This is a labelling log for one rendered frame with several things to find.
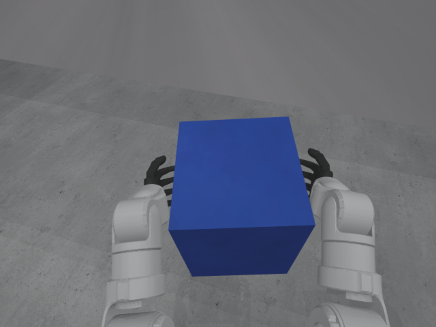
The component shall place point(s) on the robot left upper arm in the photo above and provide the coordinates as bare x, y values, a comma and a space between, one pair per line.
144, 319

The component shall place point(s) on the robot right upper arm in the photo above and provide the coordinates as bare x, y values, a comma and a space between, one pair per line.
330, 314

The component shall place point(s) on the carton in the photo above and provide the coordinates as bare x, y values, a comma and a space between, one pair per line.
239, 201

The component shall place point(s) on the left robot hand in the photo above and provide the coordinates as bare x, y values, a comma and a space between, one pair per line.
153, 175

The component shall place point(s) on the left robot forearm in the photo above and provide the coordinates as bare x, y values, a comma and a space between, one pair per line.
136, 261

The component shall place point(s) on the right robot forearm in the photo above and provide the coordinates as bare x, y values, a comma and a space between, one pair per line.
348, 240

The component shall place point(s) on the right robot hand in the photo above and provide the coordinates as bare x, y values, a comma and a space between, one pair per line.
321, 170

